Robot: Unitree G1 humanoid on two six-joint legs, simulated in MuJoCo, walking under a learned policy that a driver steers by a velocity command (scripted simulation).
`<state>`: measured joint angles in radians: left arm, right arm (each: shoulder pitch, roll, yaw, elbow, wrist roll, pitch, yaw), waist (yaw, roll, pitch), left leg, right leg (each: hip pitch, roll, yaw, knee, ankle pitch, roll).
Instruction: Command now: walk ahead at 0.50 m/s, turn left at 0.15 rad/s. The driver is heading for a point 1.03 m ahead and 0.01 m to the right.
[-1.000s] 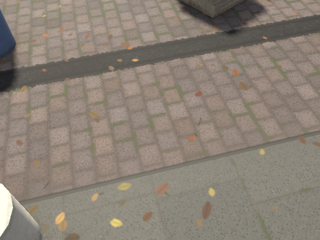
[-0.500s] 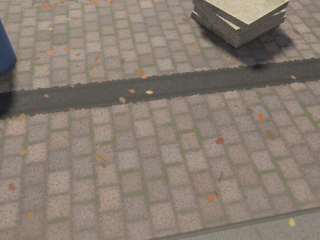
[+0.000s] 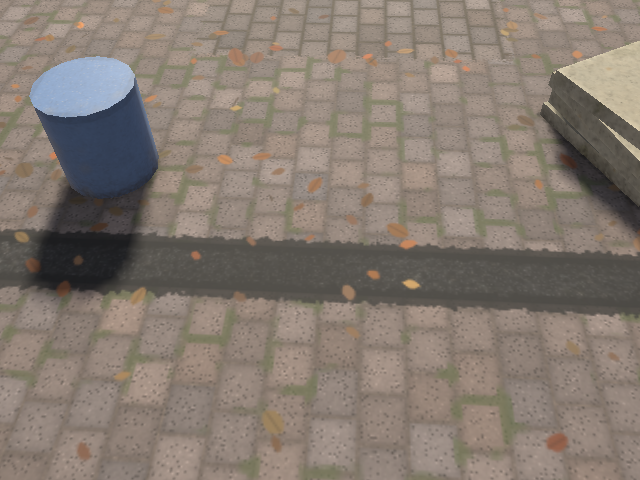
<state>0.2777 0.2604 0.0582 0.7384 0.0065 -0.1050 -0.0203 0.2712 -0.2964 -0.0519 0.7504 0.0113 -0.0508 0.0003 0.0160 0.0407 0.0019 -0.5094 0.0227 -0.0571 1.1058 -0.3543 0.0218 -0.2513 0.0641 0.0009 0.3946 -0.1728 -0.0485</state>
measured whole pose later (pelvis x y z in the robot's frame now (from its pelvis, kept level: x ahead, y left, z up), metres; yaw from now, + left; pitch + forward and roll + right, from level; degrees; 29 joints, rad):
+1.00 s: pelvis +0.54 +0.00 +0.00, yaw +0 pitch +2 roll +0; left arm 0.23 0.27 0.04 0.78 0.01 -0.08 -0.03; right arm 0.27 -0.30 -0.05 0.80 0.02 -0.07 0.00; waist 0.01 0.04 0.03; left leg -0.47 0.06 -0.02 1.12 -0.34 0.02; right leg -0.30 0.04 -0.05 0.43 -0.16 -0.07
